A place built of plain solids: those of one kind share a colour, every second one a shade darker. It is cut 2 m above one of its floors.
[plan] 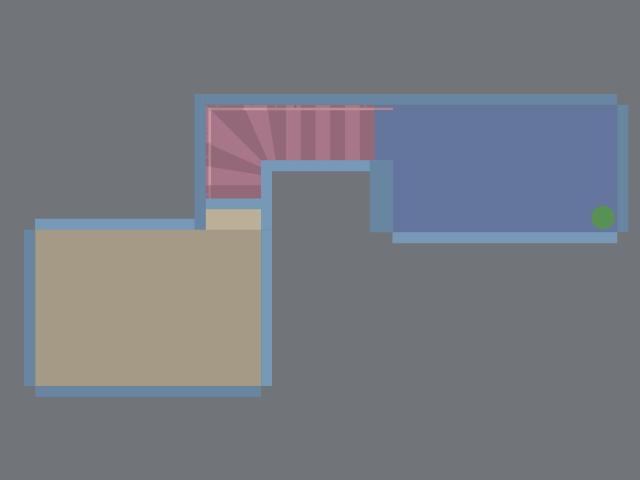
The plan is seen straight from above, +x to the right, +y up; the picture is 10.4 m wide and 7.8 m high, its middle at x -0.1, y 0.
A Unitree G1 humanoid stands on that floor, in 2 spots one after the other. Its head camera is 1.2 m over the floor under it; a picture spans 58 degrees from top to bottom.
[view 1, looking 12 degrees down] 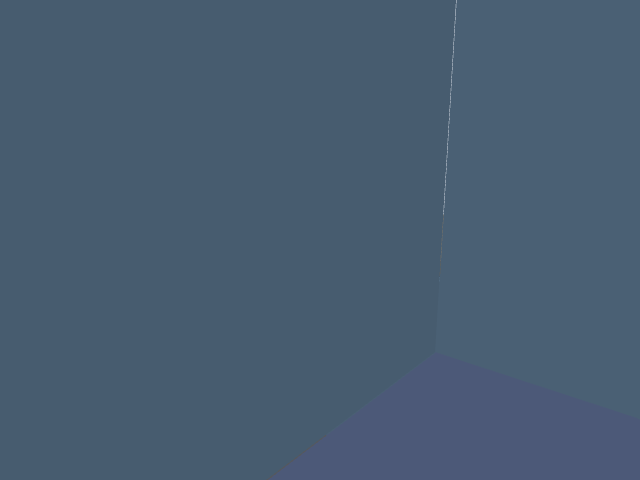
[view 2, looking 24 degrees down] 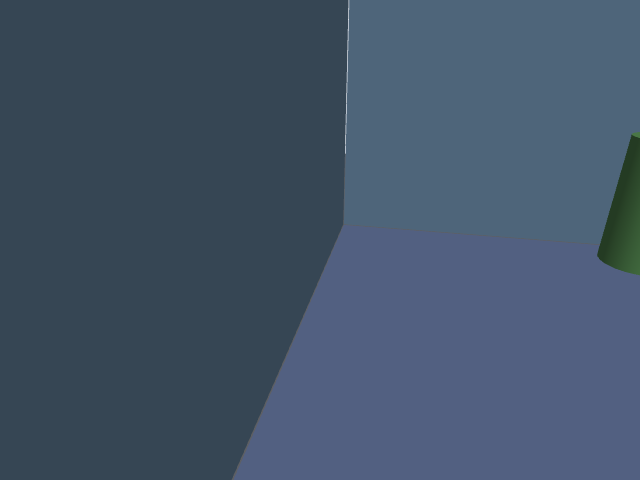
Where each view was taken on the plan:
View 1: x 3.34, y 1.18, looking -139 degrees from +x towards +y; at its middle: wall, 1.64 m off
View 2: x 1.79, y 1.75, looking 12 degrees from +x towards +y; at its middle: wall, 2.37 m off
